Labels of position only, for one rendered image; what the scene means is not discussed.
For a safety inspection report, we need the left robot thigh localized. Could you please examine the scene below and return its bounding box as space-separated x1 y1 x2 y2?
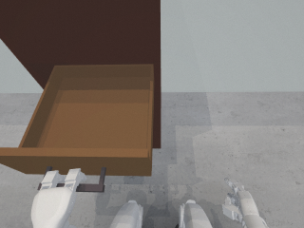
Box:
108 202 143 228

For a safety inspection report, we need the right robot thigh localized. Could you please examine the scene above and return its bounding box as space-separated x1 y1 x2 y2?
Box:
179 202 213 228

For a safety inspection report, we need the robot thigh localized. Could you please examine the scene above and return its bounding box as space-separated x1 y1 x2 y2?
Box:
108 202 143 228
179 202 213 228

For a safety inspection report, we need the robot left hand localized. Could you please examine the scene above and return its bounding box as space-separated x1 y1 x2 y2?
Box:
30 168 87 228

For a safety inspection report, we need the robot right forearm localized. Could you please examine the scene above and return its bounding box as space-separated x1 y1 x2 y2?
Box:
241 214 269 228

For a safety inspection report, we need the drawer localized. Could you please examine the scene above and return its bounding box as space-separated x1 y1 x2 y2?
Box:
0 64 155 177

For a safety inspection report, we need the cabinet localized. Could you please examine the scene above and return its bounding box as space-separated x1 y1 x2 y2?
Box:
0 0 162 149

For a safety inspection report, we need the robot right hand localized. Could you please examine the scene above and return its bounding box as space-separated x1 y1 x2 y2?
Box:
222 177 259 223

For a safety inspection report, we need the handle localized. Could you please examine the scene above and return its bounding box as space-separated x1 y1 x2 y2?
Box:
37 166 106 193

